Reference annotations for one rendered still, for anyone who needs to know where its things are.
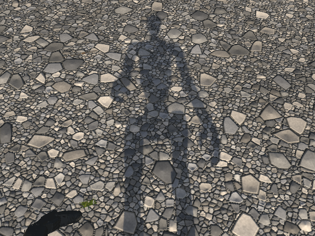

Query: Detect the robot left hand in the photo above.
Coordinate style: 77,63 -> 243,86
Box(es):
23,209 -> 83,236

